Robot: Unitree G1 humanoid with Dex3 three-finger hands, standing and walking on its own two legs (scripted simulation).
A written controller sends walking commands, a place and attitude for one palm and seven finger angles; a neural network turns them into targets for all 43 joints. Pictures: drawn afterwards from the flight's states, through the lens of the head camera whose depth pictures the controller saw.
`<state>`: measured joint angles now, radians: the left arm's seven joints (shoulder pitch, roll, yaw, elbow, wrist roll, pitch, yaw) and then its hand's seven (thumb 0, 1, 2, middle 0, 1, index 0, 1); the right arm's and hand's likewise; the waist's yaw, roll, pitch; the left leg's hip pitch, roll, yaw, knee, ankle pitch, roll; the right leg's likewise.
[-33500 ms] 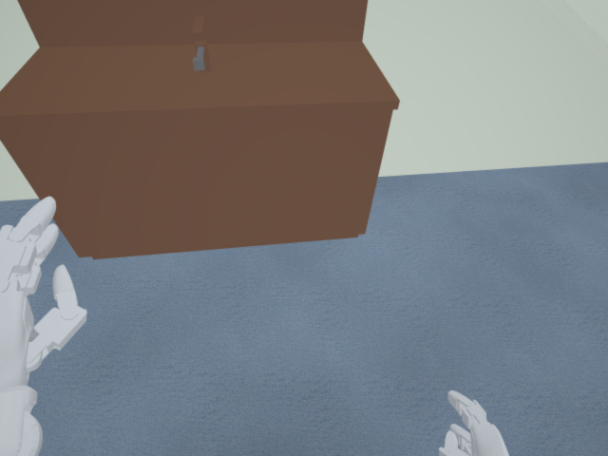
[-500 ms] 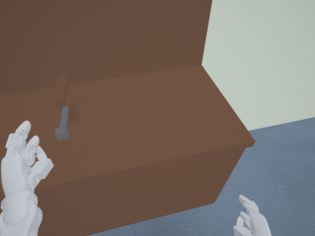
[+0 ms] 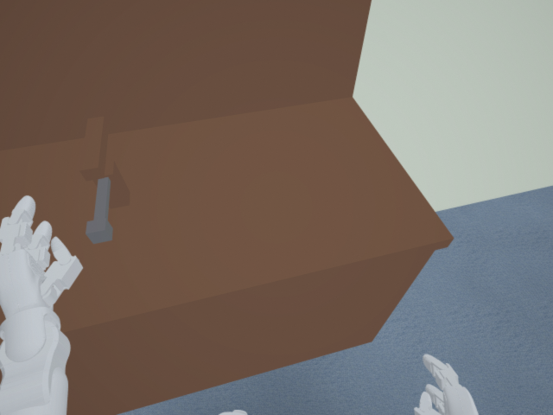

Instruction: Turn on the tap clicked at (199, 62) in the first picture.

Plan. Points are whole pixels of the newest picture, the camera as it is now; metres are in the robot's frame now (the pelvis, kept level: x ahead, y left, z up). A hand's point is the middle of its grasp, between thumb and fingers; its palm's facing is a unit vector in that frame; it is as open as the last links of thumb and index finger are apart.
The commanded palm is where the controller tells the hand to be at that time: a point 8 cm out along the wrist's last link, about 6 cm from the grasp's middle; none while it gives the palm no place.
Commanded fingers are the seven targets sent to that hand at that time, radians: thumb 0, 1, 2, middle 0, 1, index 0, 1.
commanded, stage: reach beside the lever's end, fingers flat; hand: left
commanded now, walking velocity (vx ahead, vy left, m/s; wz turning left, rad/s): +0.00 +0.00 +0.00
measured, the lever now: (99, 231) +0.36 +0.31 +0.05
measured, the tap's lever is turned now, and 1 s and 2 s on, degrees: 0 0 14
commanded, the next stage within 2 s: push the lever round in 1.00 s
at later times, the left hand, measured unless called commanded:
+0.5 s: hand (81, 245) +0.33 +0.33 +0.05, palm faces +0.55 -0.83 -0.11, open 7.8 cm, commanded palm +0.28 +0.36 +0.05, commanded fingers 0.00 0.90 0.90 -0.15 -0.15 -0.15 -0.15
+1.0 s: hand (79, 248) +0.33 +0.33 +0.04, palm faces +0.56 -0.82 -0.11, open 7.8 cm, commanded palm +0.28 +0.36 +0.04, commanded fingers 0.00 0.90 0.90 -0.15 -0.15 -0.15 -0.15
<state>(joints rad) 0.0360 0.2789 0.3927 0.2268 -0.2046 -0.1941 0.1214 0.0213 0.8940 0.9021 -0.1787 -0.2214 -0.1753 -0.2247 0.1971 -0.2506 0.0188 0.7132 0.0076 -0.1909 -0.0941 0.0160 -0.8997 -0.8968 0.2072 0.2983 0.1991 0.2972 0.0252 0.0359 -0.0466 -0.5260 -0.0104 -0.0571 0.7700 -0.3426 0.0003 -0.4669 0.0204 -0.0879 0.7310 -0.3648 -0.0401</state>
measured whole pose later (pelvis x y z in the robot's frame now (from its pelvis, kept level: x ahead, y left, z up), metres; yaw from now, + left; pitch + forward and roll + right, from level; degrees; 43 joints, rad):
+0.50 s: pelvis +0.00 +0.01 -0.01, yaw -1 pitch +10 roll -2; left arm -0.15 0.34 0.46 0.47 -0.18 -0.28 0.09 0.02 0.89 0.90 -0.16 -0.16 -0.16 -0.16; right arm 0.23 -0.25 0.01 0.71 0.00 -0.11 -0.08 0.01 -0.90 -0.90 0.21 0.30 0.20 0.30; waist 0.00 0.03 -0.08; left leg -0.67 -0.01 -0.05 0.88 -0.39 0.01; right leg -0.61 0.03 -0.09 0.82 -0.40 -0.03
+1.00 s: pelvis +0.00 +0.01 -0.02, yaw -2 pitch +12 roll -3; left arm -0.14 0.37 0.51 0.52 -0.19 -0.32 0.08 0.02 0.89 0.90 -0.16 -0.15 -0.15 -0.15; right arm 0.26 -0.25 0.01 0.68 0.00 -0.07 -0.06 0.01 -0.90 -0.90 0.21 0.30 0.20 0.30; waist -0.02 0.03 -0.10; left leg -0.73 0.01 -0.05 0.93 -0.40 0.01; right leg -0.66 0.04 -0.08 0.86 -0.40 -0.04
